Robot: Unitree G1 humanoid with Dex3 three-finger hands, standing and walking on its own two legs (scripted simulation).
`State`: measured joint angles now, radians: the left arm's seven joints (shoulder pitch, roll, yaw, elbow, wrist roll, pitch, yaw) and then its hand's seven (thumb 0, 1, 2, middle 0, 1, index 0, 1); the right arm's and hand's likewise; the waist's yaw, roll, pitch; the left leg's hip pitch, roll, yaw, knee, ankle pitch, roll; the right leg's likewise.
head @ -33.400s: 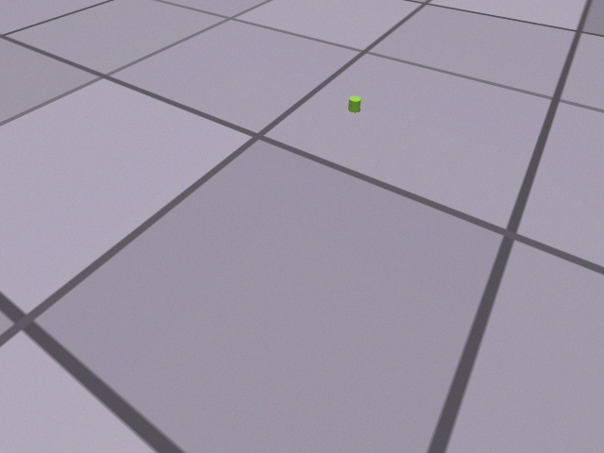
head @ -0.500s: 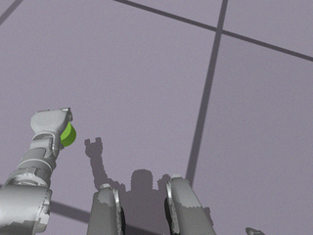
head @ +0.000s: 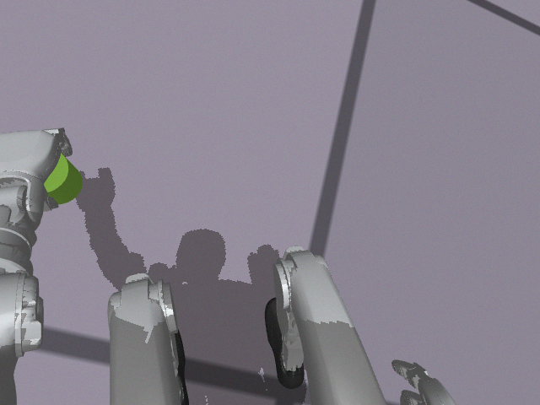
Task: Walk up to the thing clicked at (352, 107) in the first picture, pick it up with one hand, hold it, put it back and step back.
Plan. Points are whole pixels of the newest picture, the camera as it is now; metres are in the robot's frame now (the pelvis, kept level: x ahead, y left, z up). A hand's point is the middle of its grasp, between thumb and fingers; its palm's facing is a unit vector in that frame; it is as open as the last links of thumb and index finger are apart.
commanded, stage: crouch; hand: left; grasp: from above
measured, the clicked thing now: (49, 176) +0.49 +0.27 -0.20
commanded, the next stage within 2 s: lower in 0.72 s
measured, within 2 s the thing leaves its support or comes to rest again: rests again in 1.74 s
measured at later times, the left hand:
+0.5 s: hand (57, 182) +0.49 +0.27 -0.25, palm faces -0.48 -0.05 -0.87, open 10.1 cm
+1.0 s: hand (63, 181) +0.50 +0.28 -0.29, palm faces -0.50 -0.04 -0.87, open 10.0 cm
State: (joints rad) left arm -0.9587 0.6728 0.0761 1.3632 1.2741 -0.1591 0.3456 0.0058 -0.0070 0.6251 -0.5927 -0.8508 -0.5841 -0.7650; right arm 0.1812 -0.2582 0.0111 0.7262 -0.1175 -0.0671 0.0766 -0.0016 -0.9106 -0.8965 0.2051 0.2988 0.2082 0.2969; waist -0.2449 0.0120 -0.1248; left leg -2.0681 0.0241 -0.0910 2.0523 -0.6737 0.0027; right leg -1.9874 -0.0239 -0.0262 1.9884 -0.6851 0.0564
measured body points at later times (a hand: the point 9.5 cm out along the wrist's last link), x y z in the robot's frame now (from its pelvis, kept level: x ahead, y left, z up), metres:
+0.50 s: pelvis -0.01 +0.00 -0.07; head +0.26 +0.05 +0.28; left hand +0.51 +0.27 -0.20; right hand -0.01 -0.28 -0.16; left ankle +0.07 +0.12 -0.41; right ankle +0.08 -0.15 -0.41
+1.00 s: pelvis -0.01 +0.00 -0.10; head +0.27 +0.06 +0.24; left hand +0.53 +0.28 -0.24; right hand -0.01 -0.27 -0.19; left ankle +0.07 +0.12 -0.41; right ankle +0.08 -0.15 -0.41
